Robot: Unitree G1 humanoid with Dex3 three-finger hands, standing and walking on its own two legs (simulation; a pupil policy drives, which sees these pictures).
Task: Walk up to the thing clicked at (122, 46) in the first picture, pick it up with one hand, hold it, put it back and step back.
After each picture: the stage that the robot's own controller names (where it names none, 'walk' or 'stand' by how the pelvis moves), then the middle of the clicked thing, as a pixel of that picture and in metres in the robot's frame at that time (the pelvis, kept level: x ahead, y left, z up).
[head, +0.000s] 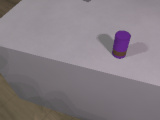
stand; (120, 45) +0.56 -0.13 -0.01
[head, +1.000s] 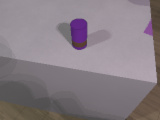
sink last; (79, 34) +0.53 +0.08 +0.02
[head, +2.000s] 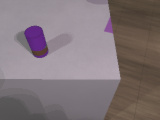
stand; (37, 42) +0.49 +0.22 +0.03
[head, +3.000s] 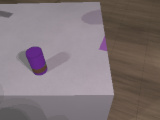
stand; (37, 61) +0.47 +0.24 -0.01
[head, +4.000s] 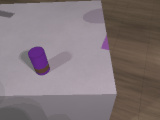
stand; (39, 61) +0.47 +0.23 -0.01
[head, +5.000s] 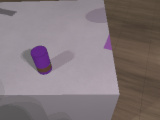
stand; (42, 60) +0.47 +0.22 -0.01
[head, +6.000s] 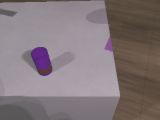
stand; (42, 61) +0.47 +0.21 -0.01
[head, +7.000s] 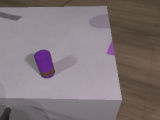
rise first; (45, 64) +0.46 +0.21 -0.01
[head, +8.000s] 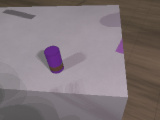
go down; (54, 60) +0.49 +0.20 -0.01
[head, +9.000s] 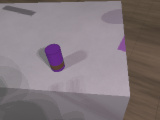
go down; (55, 58) +0.48 +0.20 +0.00
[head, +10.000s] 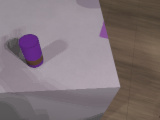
go down; (32, 51) +0.47 +0.19 +0.02
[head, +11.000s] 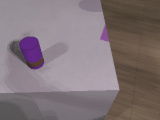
approach; (32, 53) +0.47 +0.20 +0.03
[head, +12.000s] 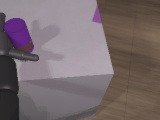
close in; (20, 37) +0.50 +0.21 +0.06
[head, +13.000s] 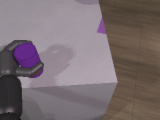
lift; (30, 61) +0.41 +0.19 +0.06
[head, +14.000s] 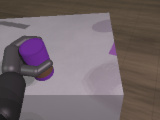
lift; (38, 60) +0.32 +0.16 +0.20
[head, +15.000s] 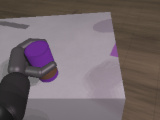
hold; (43, 62) +0.33 +0.15 +0.18
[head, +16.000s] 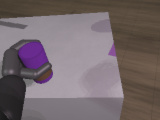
crouch; (37, 63) +0.32 +0.17 +0.18
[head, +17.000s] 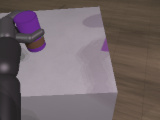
crouch; (31, 32) +0.44 +0.18 +0.21
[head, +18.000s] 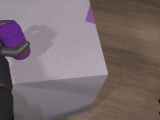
lower; (15, 42) +0.48 +0.20 +0.05
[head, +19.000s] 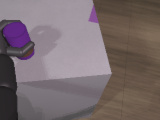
lower; (20, 42) +0.47 +0.19 +0.06
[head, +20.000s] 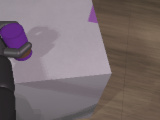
lower; (17, 43) +0.47 +0.20 +0.06
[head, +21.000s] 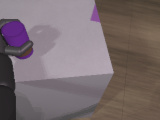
lower; (19, 41) +0.48 +0.20 +0.06
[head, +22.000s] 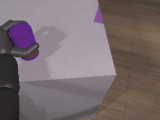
loosen; (25, 43) +0.47 +0.19 +0.06
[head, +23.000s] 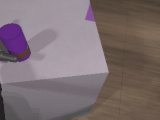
withdraw; (16, 43) +0.47 +0.19 +0.06
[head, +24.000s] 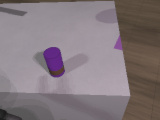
sink last; (54, 62) +0.45 +0.18 +0.03
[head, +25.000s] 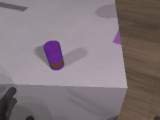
stand; (54, 55) +0.48 +0.18 +0.02
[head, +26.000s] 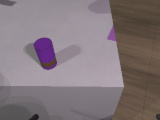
stand; (46, 54) +0.46 +0.19 +0.04
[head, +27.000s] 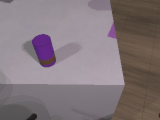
stand; (44, 51) +0.46 +0.19 +0.06
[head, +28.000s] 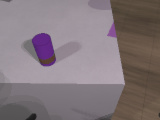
stand; (44, 50) +0.46 +0.19 +0.06
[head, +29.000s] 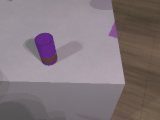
stand; (46, 49) +0.47 +0.18 +0.05
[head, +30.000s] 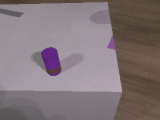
stand; (52, 62) +0.47 +0.18 -0.01
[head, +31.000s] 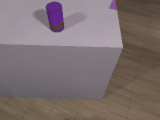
walk; (55, 17) +0.63 +0.15 +0.01
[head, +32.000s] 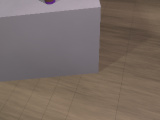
walk; out of the picture +0.91 +0.26 +0.01
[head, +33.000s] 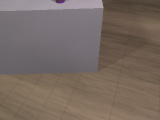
stand; out of the picture +1.06 +0.21 +0.00
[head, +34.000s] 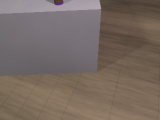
stand; out of the picture +1.08 +0.21 -0.01
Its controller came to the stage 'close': yes
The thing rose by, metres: 0.22
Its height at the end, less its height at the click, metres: +0.00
